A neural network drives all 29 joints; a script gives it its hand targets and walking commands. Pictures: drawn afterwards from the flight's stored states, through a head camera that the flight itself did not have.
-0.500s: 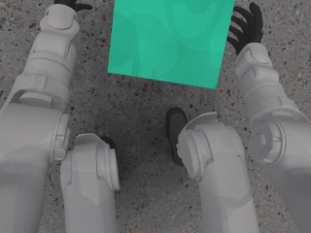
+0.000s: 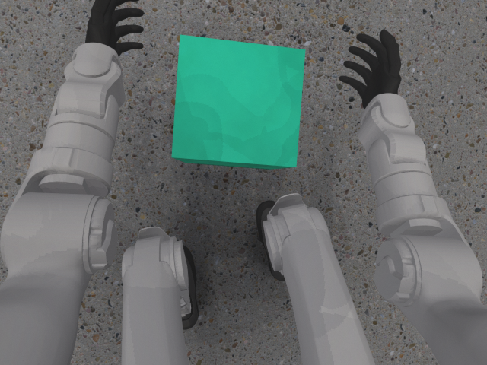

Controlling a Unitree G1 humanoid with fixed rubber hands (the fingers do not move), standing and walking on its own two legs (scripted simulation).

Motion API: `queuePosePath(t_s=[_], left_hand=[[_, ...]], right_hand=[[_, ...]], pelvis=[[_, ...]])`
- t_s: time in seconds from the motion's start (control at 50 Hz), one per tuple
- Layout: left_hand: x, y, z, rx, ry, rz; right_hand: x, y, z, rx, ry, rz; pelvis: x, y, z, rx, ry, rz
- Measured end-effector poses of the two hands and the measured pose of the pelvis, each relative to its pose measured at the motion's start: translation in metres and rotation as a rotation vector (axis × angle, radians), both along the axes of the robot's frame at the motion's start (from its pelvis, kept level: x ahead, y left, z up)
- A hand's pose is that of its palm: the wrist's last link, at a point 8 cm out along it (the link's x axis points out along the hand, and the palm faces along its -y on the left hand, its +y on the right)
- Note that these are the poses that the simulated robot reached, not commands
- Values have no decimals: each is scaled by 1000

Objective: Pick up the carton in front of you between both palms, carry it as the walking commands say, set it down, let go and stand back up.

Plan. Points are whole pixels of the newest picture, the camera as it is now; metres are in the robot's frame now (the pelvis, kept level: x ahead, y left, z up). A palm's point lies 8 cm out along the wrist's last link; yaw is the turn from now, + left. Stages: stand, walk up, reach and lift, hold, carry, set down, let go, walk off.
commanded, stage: set down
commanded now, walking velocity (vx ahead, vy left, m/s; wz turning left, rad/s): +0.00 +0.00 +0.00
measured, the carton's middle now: (234, 117) +0.49 -0.08 -0.33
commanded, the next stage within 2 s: let go in 0.60 s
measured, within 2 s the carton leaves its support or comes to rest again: neither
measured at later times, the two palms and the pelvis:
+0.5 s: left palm out of the picture +0.57 +0.11 +0.03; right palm (472, 47) +0.45 -0.27 +0.03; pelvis +0.03 +0.00 +0.13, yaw +1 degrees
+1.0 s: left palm out of the picture +0.45 +0.15 +0.15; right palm out of the picture +0.38 -0.26 +0.16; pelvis +0.08 -0.02 +0.26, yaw +2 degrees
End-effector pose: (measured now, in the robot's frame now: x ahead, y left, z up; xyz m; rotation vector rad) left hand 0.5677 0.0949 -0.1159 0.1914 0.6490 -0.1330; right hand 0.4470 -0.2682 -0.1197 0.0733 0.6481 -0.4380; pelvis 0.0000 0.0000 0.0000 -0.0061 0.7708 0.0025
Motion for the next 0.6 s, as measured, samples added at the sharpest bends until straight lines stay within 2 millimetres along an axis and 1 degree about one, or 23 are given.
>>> queuePosePath(t_s=[0.22,0.44,0.6], left_hand=[[0,7,54,-4,-19,-20],[2,9,126,-3,-16,-31],[0,13,175,-3,-5,-33]], right_hand=[[5,1,62,-15,-9,14],[1,-4,133,-11,-12,10],[-1,-3,180,-5,-14,18]], pelvis=[[11,-2,50,2,51,6],[25,1,110,1,53,5],[34,0,153,10,31,7]])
